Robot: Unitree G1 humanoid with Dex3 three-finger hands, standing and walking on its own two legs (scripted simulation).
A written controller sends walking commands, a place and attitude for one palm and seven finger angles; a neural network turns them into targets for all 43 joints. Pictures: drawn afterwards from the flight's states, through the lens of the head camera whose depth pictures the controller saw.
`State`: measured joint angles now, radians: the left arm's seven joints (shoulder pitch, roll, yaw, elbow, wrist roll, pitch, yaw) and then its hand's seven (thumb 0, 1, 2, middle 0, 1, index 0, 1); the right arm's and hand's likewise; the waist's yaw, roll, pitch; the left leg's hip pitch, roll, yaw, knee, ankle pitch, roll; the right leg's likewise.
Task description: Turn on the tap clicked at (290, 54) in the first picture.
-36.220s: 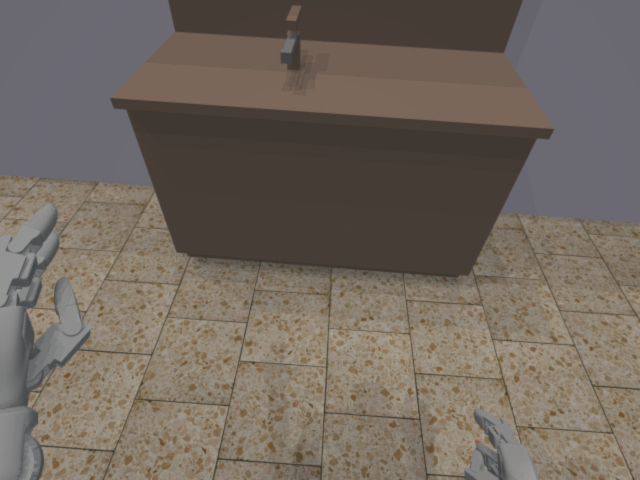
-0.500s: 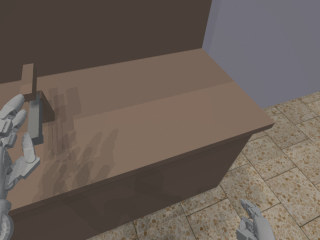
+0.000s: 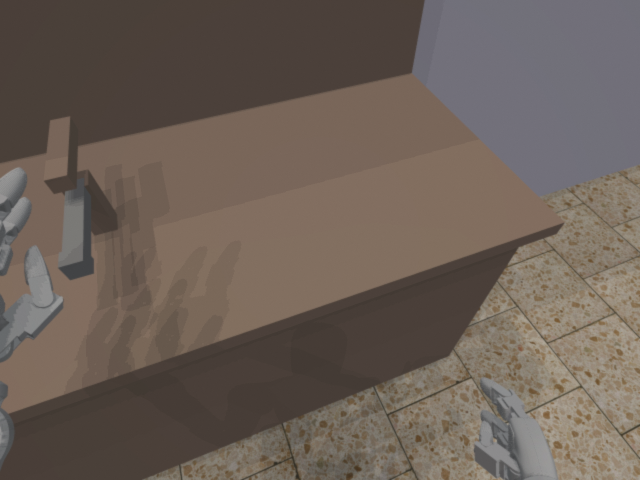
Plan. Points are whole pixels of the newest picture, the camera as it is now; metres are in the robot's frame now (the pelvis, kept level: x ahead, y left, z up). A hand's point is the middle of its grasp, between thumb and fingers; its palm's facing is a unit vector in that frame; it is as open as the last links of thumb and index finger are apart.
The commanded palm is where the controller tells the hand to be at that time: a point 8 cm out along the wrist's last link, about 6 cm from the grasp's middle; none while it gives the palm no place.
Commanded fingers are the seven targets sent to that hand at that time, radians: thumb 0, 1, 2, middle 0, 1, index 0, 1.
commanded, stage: come to a stop and stand still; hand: left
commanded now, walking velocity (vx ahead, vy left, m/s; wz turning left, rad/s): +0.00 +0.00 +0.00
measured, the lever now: (76, 263) +0.34 +0.33 +0.08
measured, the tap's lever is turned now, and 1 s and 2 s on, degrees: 0 0 0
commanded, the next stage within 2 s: look again from close up in 0.82 s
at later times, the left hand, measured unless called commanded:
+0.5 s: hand out of the picture +0.21 +0.32 +0.17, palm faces +0.39 -0.86 -0.33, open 7.4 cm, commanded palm +0.15 +0.35 +0.19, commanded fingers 0.00 0.90 0.90 -0.20 -0.30 -0.20 -0.30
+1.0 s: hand out of the picture +0.21 +0.33 +0.18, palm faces +0.39 -0.84 -0.37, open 7.4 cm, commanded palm +0.15 +0.37 +0.19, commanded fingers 0.00 0.90 0.90 -0.20 -0.30 -0.20 -0.30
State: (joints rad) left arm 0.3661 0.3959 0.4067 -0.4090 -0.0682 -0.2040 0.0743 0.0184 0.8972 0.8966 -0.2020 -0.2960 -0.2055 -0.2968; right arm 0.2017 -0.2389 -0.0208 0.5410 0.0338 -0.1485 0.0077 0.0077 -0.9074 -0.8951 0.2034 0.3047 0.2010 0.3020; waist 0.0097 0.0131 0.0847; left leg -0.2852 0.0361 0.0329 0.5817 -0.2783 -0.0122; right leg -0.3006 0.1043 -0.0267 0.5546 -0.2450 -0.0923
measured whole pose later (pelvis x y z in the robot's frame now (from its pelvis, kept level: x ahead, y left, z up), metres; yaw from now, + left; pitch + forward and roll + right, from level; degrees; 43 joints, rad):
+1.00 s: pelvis +0.00 +0.08 +0.01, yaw +1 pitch -2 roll -1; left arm 0.41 0.37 0.35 -0.47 -0.03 -0.22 0.10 0.02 0.89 0.90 -0.21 -0.30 -0.21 -0.30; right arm 0.21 -0.19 0.03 0.58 0.01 -0.11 -0.02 0.01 -0.91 -0.89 0.20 0.30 0.20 0.30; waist 0.03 -0.03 0.07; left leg -0.17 -0.08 0.00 0.44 -0.23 0.08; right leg -0.19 0.01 0.00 0.38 -0.16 0.01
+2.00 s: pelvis +0.01 -0.01 +0.00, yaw +0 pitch +0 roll +0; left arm 0.46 0.38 0.35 -0.52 -0.09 -0.14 0.10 0.02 0.89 0.90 -0.21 -0.30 -0.21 -0.30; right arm 0.20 -0.22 -0.01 0.57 0.02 -0.07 -0.03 0.01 -0.91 -0.90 0.20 0.30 0.20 0.30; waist -0.01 -0.01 0.04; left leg -0.25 0.05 -0.03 0.55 -0.31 -0.01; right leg -0.25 0.14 -0.04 0.45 -0.20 -0.13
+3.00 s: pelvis -0.01 +0.09 +0.01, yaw +2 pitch -3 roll -1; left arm 0.36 0.35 0.33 -0.42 0.00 -0.24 0.09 0.02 0.89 0.90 -0.21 -0.30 -0.21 -0.30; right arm 0.23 -0.16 0.05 0.58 0.00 -0.16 0.00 0.01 -0.90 -0.89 0.21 0.31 0.20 0.30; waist 0.04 -0.05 0.05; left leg -0.18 -0.07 0.05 0.46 -0.23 0.10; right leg -0.21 0.00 0.00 0.42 -0.16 0.02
